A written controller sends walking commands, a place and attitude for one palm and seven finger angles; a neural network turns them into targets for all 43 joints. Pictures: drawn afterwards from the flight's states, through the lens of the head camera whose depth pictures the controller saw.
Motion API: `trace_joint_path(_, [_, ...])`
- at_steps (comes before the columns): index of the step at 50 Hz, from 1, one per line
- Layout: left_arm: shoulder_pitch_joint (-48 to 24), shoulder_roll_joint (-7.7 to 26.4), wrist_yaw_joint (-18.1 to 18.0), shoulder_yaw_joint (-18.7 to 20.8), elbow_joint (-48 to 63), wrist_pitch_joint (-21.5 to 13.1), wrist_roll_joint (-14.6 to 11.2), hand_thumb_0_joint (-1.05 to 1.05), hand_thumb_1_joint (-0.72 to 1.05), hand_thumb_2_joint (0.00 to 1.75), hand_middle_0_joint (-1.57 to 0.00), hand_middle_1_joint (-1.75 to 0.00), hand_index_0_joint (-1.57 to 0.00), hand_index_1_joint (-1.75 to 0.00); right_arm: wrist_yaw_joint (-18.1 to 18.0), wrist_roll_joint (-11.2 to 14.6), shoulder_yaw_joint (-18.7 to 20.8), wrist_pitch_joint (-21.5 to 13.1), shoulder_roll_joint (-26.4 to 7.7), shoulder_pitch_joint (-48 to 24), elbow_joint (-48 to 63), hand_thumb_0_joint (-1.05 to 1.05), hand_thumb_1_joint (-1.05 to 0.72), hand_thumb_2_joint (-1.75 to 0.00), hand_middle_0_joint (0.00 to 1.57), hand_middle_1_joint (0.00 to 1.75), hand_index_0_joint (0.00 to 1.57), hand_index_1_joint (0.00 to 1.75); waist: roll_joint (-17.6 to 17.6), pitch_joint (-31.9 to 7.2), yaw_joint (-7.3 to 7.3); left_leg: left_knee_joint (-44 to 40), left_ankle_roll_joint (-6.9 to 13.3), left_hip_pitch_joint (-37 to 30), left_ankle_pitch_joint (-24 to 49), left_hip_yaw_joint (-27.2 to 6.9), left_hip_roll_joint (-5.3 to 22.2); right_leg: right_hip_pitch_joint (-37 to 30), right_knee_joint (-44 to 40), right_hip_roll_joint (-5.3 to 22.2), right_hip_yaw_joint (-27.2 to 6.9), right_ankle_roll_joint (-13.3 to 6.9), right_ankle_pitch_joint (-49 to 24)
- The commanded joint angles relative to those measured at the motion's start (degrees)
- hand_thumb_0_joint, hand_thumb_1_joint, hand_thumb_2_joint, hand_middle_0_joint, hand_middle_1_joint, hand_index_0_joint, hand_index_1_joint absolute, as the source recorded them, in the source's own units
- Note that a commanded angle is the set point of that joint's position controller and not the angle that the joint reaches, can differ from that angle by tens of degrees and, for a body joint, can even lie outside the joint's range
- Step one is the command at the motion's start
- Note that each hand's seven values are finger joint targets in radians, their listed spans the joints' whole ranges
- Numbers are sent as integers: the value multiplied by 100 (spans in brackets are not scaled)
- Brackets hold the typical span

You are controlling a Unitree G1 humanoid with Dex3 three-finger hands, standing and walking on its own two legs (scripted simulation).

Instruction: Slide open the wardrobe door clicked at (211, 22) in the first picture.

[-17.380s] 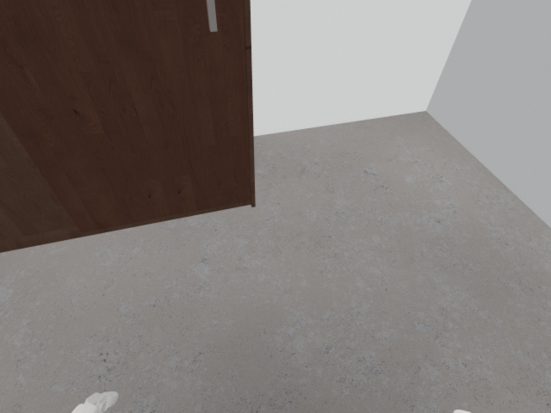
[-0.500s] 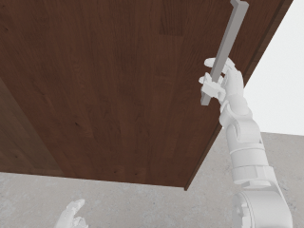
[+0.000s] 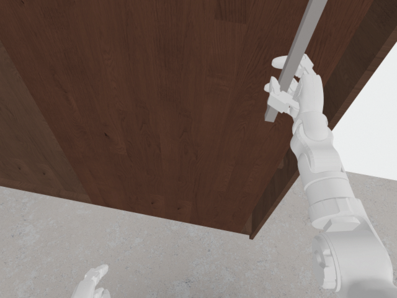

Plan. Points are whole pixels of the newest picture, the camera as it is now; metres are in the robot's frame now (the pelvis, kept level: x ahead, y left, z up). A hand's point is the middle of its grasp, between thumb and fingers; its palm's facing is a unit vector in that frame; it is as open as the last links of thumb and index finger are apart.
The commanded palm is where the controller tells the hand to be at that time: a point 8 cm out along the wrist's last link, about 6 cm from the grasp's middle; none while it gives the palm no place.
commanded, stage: step sideways, sliding the door along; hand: right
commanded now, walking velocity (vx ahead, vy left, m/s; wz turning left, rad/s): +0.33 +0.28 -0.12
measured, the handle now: (290, 58) +0.51 -0.11 +0.25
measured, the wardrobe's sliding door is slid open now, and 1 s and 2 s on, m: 0.06 0.15 0.57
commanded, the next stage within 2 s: none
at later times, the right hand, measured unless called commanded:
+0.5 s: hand (253, 89) +0.47 -0.05 +0.19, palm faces +0.03 +1.00 -0.08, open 5.7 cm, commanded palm +0.45 -0.09 +0.19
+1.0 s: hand (219, 82) +0.48 +0.01 +0.19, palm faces +0.35 +0.94 -0.06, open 5.9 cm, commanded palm +0.45 +0.05 +0.20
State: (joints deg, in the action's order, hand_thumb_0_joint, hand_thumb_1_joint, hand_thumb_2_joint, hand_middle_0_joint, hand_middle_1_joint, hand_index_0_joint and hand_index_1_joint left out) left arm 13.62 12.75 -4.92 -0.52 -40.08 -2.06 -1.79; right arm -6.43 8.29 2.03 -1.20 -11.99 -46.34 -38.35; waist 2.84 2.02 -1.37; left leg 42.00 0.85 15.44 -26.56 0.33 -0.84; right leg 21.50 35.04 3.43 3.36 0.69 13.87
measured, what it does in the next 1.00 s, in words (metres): steps to the left: right foot, then left foot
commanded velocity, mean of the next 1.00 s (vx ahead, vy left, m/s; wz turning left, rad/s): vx -0.01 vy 0.29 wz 0.01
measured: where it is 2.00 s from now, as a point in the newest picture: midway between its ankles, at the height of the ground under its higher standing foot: outside the picture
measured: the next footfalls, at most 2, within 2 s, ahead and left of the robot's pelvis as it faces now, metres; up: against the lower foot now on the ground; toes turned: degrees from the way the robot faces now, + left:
right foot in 0.40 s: +0.13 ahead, -0.07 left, +0.00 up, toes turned -14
left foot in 0.78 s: +0.18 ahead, +0.37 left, +0.00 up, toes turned -3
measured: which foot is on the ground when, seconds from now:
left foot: down 0.00-0.40, up 0.42-0.76, down 0.78-0.96, up 0.98-1.00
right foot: down 0.00-0.08, up 0.10-0.38, down 0.40-0.80, up 0.82-0.94, down 0.96-1.00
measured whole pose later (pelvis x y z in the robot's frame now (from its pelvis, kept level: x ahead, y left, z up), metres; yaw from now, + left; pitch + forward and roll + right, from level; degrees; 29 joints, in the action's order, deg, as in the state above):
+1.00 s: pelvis +0.10 +0.24 +0.00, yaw -12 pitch -2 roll +2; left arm 3.9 14.5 -3.1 3.8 -37.6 -3.9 -2.9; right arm -8.4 5.4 2.4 -3.8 -11.3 -36.8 -4.8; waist 4.1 17.4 5.2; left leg 52.0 -1.0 23.0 -23.4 4.3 3.1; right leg 17.8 39.1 6.5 4.8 0.3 16.0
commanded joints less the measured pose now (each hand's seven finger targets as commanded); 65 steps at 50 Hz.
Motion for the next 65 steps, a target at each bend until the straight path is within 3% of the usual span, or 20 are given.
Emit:
trace_joint_path(1, [-512,778,-151,211,748,-85,-22,0,90,90,-20,-30,-20,-30,153,-77,-61,-694,-542,-3301,1819,0,-90,-90,45,140,45,140,409,-1704,-82,-160,167,424,-374,-81,38,-1407,-1156,1579,-2477,-1161,1465])
trace_joint_path(3, [-613,687,-186,188,764,-26,-72,0,90,90,-20,-30,-20,-30,169,-113,-26,-716,-554,-3103,1709,0,-90,-90,45,140,45,140,-267,-1470,65,-1734,328,-989,-175,-404,311,-96,-37,922,-1168,-741,1092])
trace_joint_path(5, [-898,571,-208,169,802,-53,-57,0,90,90,-20,-30,-20,-30,106,-222,308,-711,-860,-3071,1604,0,-90,-90,45,140,45,140,-2356,-800,257,-3219,957,-1400,290,-2763,1851,1741,2801,-312,-171,-171,1654])
trace_joint_path(9, [-676,437,-115,171,542,-167,68,0,90,90,-20,-30,-20,-30,213,-408,62,-1060,-438,-3237,2148,0,-90,-90,45,140,45,140,-955,-969,168,-1902,971,-2273,4518,-1181,1472,1658,3187,-117,-214,-42,966])
trace_joint_path(14, [-826,340,-143,242,858,-81,174,0,90,90,-20,-30,-20,-30,252,-490,146,-1403,-458,-2891,3083,0,-90,-90,45,140,45,140,-1399,-1559,391,-1260,377,-3294,6738,-356,1097,1207,1252,-330,719,18,609])
trace_joint_path(17, [-784,371,-216,286,883,-143,118,0,90,90,-20,-30,-20,-30,313,-476,-75,-1476,-327,-2759,3472,0,-90,-90,45,140,45,140,-1266,-2216,200,99,-189,-2250,7409,222,693,-1068,-913,-353,1080,-188,-734])
trace_joint_path(18, [-649,455,-202,353,807,-166,99,0,90,90,-20,-30,-20,-30,337,-435,-164,-1535,-326,-2909,3642,0,-90,-90,45,140,45,140,-1087,-2592,-112,1309,-433,-802,6517,327,618,-2919,-1650,255,423,-519,-2182])
trace_joint_path(20, [-775,710,52,530,753,-297,132,0,90,90,-20,-30,-20,-30,350,-239,-126,-1623,-51,-3129,3981,0,-90,-90,45,140,45,140,642,-3446,-207,4595,-249,2531,-866,-945,-168,-5587,-259,3282,-3024,-1872,-6980])
trace_joint_path(22, [-1210,724,298,503,866,-216,148,0,90,90,-20,-30,-20,-30,364,-390,117,-1479,-520,-3251,3969,0,-90,-90,45,140,45,140,-450,-2544,-136,4450,64,2472,-167,-1243,255,-4188,-593,3175,-2398,-1546,-5068])
trace_joint_path(28, [-1135,686,263,518,833,-195,-5,0,90,90,-20,-30,-20,-30,614,-456,-714,-1117,308,-2943,3825,0,-90,-90,45,140,45,140,770,-1675,-4,2205,-281,1204,1298,-45,707,-1325,-1321,1900,-286,-834,-774])
trace_joint_path(36, [-1023,599,208,412,1049,-591,-135,0,90,90,-20,-30,-20,-30,539,-354,-1579,-1080,1062,-2876,3959,0,-90,-90,45,140,45,140,1705,-2057,-22,-447,-409,11,1061,939,58,-2053,-41,1484,29,-426,-2326])
trace_joint_path(38, [-940,457,232,353,1035,-633,-171,0,90,90,-20,-30,-20,-30,490,-390,-1444,-1122,794,-2738,4146,0,-90,-90,45,140,45,140,942,-2141,60,-1804,-353,-510,2227,665,227,-2005,761,1074,-218,-194,-2341])
trace_joint_path(40, [-1117,147,141,283,1050,-597,-187,0,90,90,-20,-30,-20,-30,391,-547,-1102,-1077,125,-2290,4179,0,-90,-90,45,140,45,140,-1426,-1951,164,-1689,308,-1596,5950,-705,1614,140,2264,140,-40,51,1427])
trace_joint_path(41, [-1216,187,60,252,978,-593,-169,0,90,90,-20,-30,-20,-30,285,-569,-1022,-1025,-36,-2070,4504,0,-90,-90,45,140,45,140,-1261,-1938,156,-1394,510,-1784,7213,-756,1803,539,2639,-158,-124,23,2242])
trace_joint_path(42, [-1241,262,51,354,1077,-536,-155,0,90,90,-20,-30,-20,-30,310,-523,-908,-1029,-133,-1990,4867,0,-90,-90,45,140,45,140,-2738,-2109,251,-1137,674,-2217,7162,-971,1897,726,3137,-1,-276,86,2387])
trace_joint_path(46, [-1179,368,30,322,971,-508,-159,0,90,90,-20,-30,-20,-30,274,-337,-1381,-1206,575,-1924,5698,0,-90,-90,45,140,45,140,-1370,-2047,-216,340,270,-1654,6153,424,1026,-1066,-966,372,128,42,-526])
trace_joint_path(48, [-995,769,238,640,1229,-468,-104,0,90,90,-20,-30,-20,-30,394,-271,-1642,-1330,909,-1980,6135,0,-90,-90,45,140,45,140,682,-2791,-186,2160,-166,2004,-214,250,196,-4879,-484,2755,-2364,-1110,-7569])
trace_joint_path(51, [-1189,769,601,663,1323,-538,-101,0,90,90,-20,-30,-20,-30,471,-413,-1516,-1387,906,-2325,6193,0,-90,-90,45,140,45,140,733,-2583,-168,2680,-27,2071,-707,-640,578,-4044,-282,2834,-1573,-1280,-5814])
trace_joint_path(61, [-1088,657,566,543,1537,-628,-87,0,90,90,-20,-30,-20,-30,481,-445,-1303,-998,583,-1285,5723,0,-90,-90,45,140,45,140,1879,-1703,-117,407,-315,716,655,483,131,-2920,-632,1991,246,-480,-4399])
trace_joint_path(65, [-1082,395,577,422,1566,-700,-238,0,90,90,-20,-30,-20,-30,403,-492,-1095,-1127,289,-799,5820,0,-90,-90,45,140,45,140,746,-1892,84,-1775,-258,-764,2843,511,164,-2293,871,1310,216,-637,-2829])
